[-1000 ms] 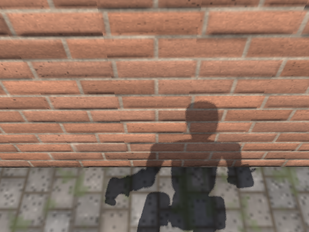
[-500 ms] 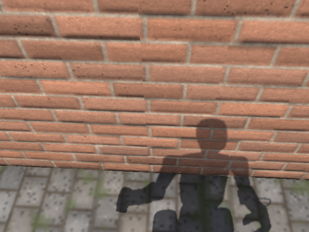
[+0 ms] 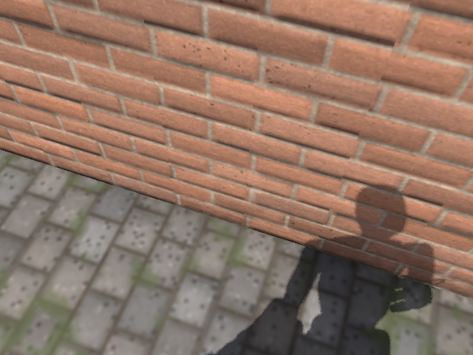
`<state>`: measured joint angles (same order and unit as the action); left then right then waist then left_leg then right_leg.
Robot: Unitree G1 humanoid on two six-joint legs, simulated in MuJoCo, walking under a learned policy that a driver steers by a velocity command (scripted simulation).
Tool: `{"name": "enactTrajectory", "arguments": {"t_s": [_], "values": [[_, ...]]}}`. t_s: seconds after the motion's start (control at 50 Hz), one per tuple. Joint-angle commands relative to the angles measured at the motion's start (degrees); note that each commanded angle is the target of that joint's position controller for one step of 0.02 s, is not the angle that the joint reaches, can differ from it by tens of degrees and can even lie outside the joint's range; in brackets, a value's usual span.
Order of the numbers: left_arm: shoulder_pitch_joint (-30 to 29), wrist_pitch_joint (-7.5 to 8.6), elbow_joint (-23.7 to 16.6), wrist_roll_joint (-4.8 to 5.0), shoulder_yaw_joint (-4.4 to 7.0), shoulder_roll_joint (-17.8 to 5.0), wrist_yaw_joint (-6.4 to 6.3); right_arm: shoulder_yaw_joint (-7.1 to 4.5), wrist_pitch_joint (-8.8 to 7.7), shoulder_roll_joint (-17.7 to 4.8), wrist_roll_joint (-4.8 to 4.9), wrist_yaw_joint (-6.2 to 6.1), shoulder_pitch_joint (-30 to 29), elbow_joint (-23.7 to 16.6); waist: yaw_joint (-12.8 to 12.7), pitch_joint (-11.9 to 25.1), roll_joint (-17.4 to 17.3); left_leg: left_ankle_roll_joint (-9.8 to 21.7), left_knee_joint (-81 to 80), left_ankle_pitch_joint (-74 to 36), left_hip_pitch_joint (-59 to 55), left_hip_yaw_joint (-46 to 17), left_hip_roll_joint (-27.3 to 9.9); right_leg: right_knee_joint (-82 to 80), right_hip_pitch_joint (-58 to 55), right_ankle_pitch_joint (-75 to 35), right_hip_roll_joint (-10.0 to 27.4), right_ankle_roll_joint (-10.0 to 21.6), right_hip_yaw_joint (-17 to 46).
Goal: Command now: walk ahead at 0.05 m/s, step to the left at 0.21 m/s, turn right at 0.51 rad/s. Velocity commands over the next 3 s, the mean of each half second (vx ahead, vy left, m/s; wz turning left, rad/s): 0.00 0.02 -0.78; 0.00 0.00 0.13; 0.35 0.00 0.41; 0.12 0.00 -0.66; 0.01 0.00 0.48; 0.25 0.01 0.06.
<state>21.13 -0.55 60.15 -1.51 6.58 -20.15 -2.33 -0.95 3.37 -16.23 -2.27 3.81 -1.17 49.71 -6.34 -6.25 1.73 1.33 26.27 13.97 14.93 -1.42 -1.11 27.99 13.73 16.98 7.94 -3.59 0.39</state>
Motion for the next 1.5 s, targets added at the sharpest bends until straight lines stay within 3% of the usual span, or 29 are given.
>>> {"name": "enactTrajectory", "arguments": {"t_s": [0.02, 0.04, 0.06, 0.08, 0.18, 0.26, 0.38, 0.48, 0.58, 0.6, 0.62, 0.64, 0.66, 0.68, 0.7, 0.74, 0.82, 0.9, 1.04, 1.08, 1.1, 1.12, 1.16, 1.18, 1.2, 1.24, 1.32, 1.42, 1.5], "values": [[-4.2, 0.07, -7.2, -0.44, -1.25, 0.8, 0.79, -4.51, -0.72, -18.3, -0.34, -2.63, 9.6, 0.5, 8.4, 15.3, -19.7, 9.2, -9.6, -18.1, -20.4, -11.1, -18.0, 24.7, 20.5, 18.5, -8.5, 5.4, -4.0], [-5.7, -0.87, -6.6, -0.02, -0.84, -2.9, 0.56, -3.59, -0.87, -13.9, 0.08, -3.65, 7.4, -0.8, 7.6, 13.3, -14.8, 8.6, -9.7, -18.3, -16.4, -8.0, -16.5, 31.9, 19.2, 17.3, -5.5, 6.7, -0.2], [-4.8, -1.16, -6.0, 1.7, -0.18, -4.2, 2.02, -2.84, -2.43, -11.3, 1.41, -5.19, 7.1, -1.8, 6.3, 12.2, -4.9, 3.9, -7.1, -29.7, -16.2, -12.8, -22.5, 34.4, 19.5, 13.3, -6.7, 6.5, 4.1], [-2.3, -1.55, -5.0, 2.28, 0.0, -3.9, 2.57, -2.77, -3.2, -11.2, 1.85, -6.23, 5.0, -1.6, 2.9, 10.8, -3.8, 1.4, -5.7, -37.0, -15.1, -7.5, -19.6, 35.3, 17.7, 10.4, -5.5, 6.0, 4.1], [-7.3, -4.08, -7.5, -0.54, -0.06, -4.3, 3.52, -2.43, -4.92, -8.0, 2.26, -7.2, 2.6, -4.2, 2.7, 6.4, -11.4, 2.3, -9.5, -24.0, -10.4, 1.3, -16.8, 39.3, 17.4, 1.2, -5.4, 3.1, 0.0], [-11.3, -5.01, -9.8, -0.82, -0.15, -4.3, 4.18, -2.31, -4.69, -7.9, 2.14, -8.04, 5.6, -4.5, 4.0, 3.4, -9.7, 5.6, -11.0, -18.6, -11.8, 2.1, -19.2, 37.5, 19.8, 2.0, -4.7, 1.9, -0.5], [-17.8, -5.12, -15.0, 0.08, -0.85, -2.6, 6.47, -2.96, -4.27, -9.7, 1.32, -6.94, 8.1, -4.6, 6.3, 3.7, -9.1, 7.6, -9.9, -21.3, -15.7, 6.9, -20.9, 28.1, 18.9, 2.9, -3.4, 1.6, -2.9], [-20.3, -4.72, -18.5, 1.27, -1.88, -1.0, 6.42, -4.22, -3.26, -10.4, 1.18, -4.3, 8.7, -4.8, 6.6, 7.1, -8.6, 6.9, -5.6, -27.9, -15.3, 14.6, -20.6, 19.2, 11.4, 5.0, -3.6, 2.7, -6.8], [-17.8, -4.23, -18.8, -0.43, -1.66, -2.8, 5.84, -5.07, -1.88, -11.7, 2.74, -2.78, 11.0, -5.0, 6.5, 9.5, -11.2, 4.2, 0.7, -26.3, -12.4, 15.6, -21.1, 4.4, 0.3, 7.5, -5.2, 4.6, -6.2], [-13.0, -3.33, -17.0, -1.48, -1.65, -3.3, 5.17, -5.05, -1.39, -11.4, 2.77, -2.65, 11.3, -4.3, 3.5, 10.0, -7.3, 1.8, 5.4, -23.8, -7.9, 16.8, -19.3, -6.0, -7.0, -2.2, -5.5, 5.3, -4.6], [-9.2, -2.3, -15.3, -2.57, -1.05, -7.3, 4.13, -4.47, -1.44, -8.9, 2.0, -2.42, 13.5, -4.4, 2.2, 10.4, 3.2, -0.9, 14.5, -9.5, 2.5, 18.2, -14.8, -12.7, -15.8, -13.7, 1.8, 6.7, 5.8], [-11.1, -1.35, -15.8, -0.88, 0.01, -14.3, 3.59, -3.04, -0.94, -3.7, 0.43, -2.47, 13.1, -7.5, 3.7, 10.1, 18.4, -4.0, 20.0, 23.0, 11.6, 15.9, -5.2, -14.1, -12.5, -28.6, 17.5, 15.3, 22.6], [-12.9, -0.36, -15.4, -0.73, -1.29, -8.4, 3.0, -3.59, 0.12, -6.2, 0.51, -2.96, 12.1, -4.6, 3.0, 11.7, 6.8, -3.7, 24.3, 20.3, 5.9, 6.5, -6.8, -12.0, -10.6, -30.8, 16.3, 17.2, 12.9], [-17.6, 0.08, -15.3, -0.74, -3.39, -3.2, 2.36, -3.22, 0.37, -4.6, 2.06, -2.58, 12.8, -3.5, 5.6, 9.9, 6.1, -2.7, 23.5, 16.9, 4.7, 3.8, -5.0, -11.7, -8.6, -29.8, 12.5, 15.8, 5.9], [-21.2, 0.18, -15.1, -0.99, -4.14, -1.7, 1.75, -3.29, -0.03, -4.5, 2.79, -2.3, 13.6, -2.7, 7.5, 6.8, 6.8, -2.3, 22.3, 13.0, 5.1, 2.3, -4.1, -12.0, -7.6, -29.1, 8.9, 13.4, 0.9], [-21.9, 0.19, -14.9, -0.37, -3.71, -4.0, 0.41, -4.96, -0.94, -8.7, 0.71, -2.2, 15.6, -1.3, 7.9, 7.2, 9.1, -2.1, 27.5, 8.7, 7.7, 3.9, -1.8, -9.9, -10.9, -39.1, 7.2, 13.1, -3.1], [-19.7, -0.13, -15.2, -0.06, -3.76, -3.0, 0.65, -5.45, -0.12, -7.4, 1.89, -2.0, 15.2, -2.1, 6.9, 7.6, 5.4, -3.2, 33.4, 9.8, 11.0, 3.3, -1.8, -10.3, -11.8, -30.3, 9.8, 14.4, -4.9], [-18.1, -0.14, -15.4, -0.56, -3.67, -2.6, 0.3, -5.44, 0.93, -5.9, 1.47, -1.6, 12.1, -5.1, 5.5, 5.1, 6.1, -3.9, 26.7, 9.7, 13.1, 4.4, -3.4, -11.9, -11.6, -15.1, 12.1, 14.2, -4.9], [-19.8, 0.77, -17.8, 0.03, -1.89, -5.2, 2.69, -5.68, 1.41, -5.4, 2.53, -0.2, 13.0, -8.7, 8.2, 8.3, 5.8, -0.3, 12.6, 9.5, 1.5, 8.6, -2.7, -5.0, -6.3, -12.2, 15.3, 10.9, -9.3], [-16.8, -0.49, -16.7, 1.2, -1.02, -4.4, 3.59, -6.15, 0.56, -7.0, 1.5, -0.75, 20.3, -7.1, 12.0, 8.8, -5.0, 2.5, -1.9, -3.0, -8.7, 1.0, -3.6, 11.7, 2.8, -0.6, 9.4, 3.5, -14.9], [-17.7, -1.06, -20.5, 1.19, -1.92, -0.3, 4.1, -8.42, -0.08, -17.8, 1.47, -1.72, 20.9, -8.0, 10.9, 5.2, -24.4, 8.8, -9.8, -17.8, -10.3, -25.6, -19.0, 27.1, 20.4, 22.7, -1.8, -1.7, -16.8], [-23.5, -2.07, -22.7, -0.45, -2.42, -0.5, 3.21, -9.48, -0.48, -20.0, 1.43, -1.91, 22.5, -8.4, 13.0, 7.0, -16.1, 14.4, -10.7, -17.3, -7.7, -30.6, -20.1, 35.3, 22.9, 23.7, -5.5, -1.5, -2.3], [-21.1, -1.44, -21.2, 0.63, -2.34, -1.9, 2.05, -8.21, -0.34, -15.8, 0.6, -3.23, 14.5, -10.8, 8.9, 4.3, -8.3, 12.3, -11.4, 1.0, -5.1, -21.5, -14.8, 36.0, 24.4, 10.3, -3.4, -0.1, 1.2], [-20.6, -0.16, -20.6, 0.3, -1.93, -2.8, 1.78, -7.65, -0.17, -13.9, 1.2, -3.77, 11.0, -12.1, 7.7, 4.0, -8.8, 10.8, -11.8, 1.3, -5.2, -19.3, -12.1, 34.8, 23.8, 4.8, -3.3, 0.6, 1.4], [-21.8, 0.34, -21.2, -2.08, -2.04, -2.9, 3.71, -6.61, -0.51, -11.0, 2.92, -2.74, 5.3, -13.6, 6.5, 11.0, -12.9, 8.9, -11.1, 24.5, 0.3, -15.8, -7.7, 36.0, 20.4, -2.5, -3.2, -1.1, -0.7], [-19.5, 0.59, -20.0, -1.9, -1.66, -3.2, 5.13, -5.19, -1.43, -8.7, 2.07, -1.53, 7.4, -14.4, 7.6, 11.5, -10.9, 8.7, -14.2, 23.4, -2.6, -17.2, -7.5, 35.9, 22.5, -5.8, -4.4, -2.0, -2.1], [-16.1, 2.26, -17.4, -1.51, -2.14, -2.5, 5.13, -4.82, -4.96, -10.1, 0.98, -3.08, 19.6, -10.0, 10.2, 9.2, -7.4, 9.1, -18.5, 16.8, -17.8, -20.1, -11.9, 23.8, 28.0, -8.8, -3.1, 0.4, -0.8], [-17.3, 2.48, -16.3, 0.14, -2.18, -1.5, 5.74, -3.35, -6.93, -8.4, -0.35, -3.79, 18.5, -8.7, 10.4, 3.1, -6.0, 8.0, -20.2, 3.0, -15.4, -10.2, -13.8, 19.4, 27.0, -7.3, -5.9, 2.4, 3.8], [-15.7, 2.68, -15.9, -0.3, -2.03, -2.3, 6.6, -3.63, -7.79, -8.9, 0.0, -3.92, 14.0, -8.6, 7.6, 2.7, -6.2, 8.1, -17.5, -8.6, -10.2, -1.5, -13.1, 17.7, 21.0, -8.7, -4.5, 2.0, 0.1]]}}
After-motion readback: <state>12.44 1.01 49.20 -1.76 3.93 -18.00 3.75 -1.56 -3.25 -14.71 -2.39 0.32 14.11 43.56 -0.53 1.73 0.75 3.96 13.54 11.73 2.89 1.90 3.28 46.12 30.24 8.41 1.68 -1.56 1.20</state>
